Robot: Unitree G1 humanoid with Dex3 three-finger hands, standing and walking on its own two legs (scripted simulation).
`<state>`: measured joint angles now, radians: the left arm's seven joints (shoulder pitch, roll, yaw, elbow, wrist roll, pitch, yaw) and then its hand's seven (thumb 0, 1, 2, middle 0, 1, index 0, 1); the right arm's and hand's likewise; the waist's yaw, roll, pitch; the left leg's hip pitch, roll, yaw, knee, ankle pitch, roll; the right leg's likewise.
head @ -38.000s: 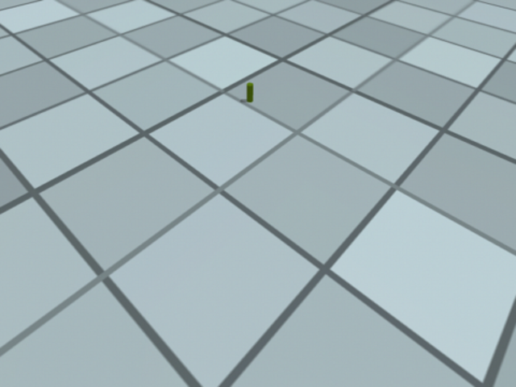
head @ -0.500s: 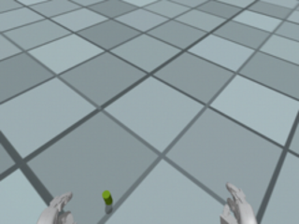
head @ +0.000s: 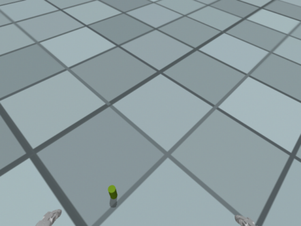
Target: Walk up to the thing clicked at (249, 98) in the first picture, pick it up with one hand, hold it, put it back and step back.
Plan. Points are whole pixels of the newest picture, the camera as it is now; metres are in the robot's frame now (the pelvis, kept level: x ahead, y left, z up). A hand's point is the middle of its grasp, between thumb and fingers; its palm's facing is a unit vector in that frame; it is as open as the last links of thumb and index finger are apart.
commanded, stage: stand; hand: left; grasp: from above
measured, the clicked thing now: (112, 192) +0.41 +0.20 -0.68
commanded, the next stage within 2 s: none
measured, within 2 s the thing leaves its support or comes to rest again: neither
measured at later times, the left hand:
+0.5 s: hand out of the picture +0.03 +0.25 -0.14, palm faces +0.05 -0.95 -0.31, open 7.4 cm
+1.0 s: hand out of the picture +0.03 +0.23 -0.13, palm faces +0.03 -0.95 -0.32, open 7.4 cm
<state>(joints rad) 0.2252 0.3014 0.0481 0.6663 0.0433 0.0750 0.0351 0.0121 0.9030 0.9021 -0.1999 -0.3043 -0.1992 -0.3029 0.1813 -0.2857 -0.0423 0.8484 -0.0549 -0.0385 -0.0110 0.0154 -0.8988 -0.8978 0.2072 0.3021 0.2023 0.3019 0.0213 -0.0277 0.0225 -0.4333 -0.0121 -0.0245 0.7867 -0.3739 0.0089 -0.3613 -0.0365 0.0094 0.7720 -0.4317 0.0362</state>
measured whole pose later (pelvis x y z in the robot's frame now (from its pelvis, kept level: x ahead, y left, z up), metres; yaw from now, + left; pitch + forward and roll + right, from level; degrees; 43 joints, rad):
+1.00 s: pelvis -0.01 -0.01 +0.04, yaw +0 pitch -4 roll +0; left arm 0.17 0.30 0.04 1.14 0.02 0.00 0.02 0.01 0.90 0.90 -0.20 -0.30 -0.20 -0.30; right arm 0.15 -0.30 -0.03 1.13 -0.02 0.01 -0.01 0.01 -0.90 -0.90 0.20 0.30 0.20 0.30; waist 0.01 0.01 0.07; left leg -0.14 0.01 -0.04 0.38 -0.17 -0.01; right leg -0.07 -0.02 -0.01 0.35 -0.22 0.02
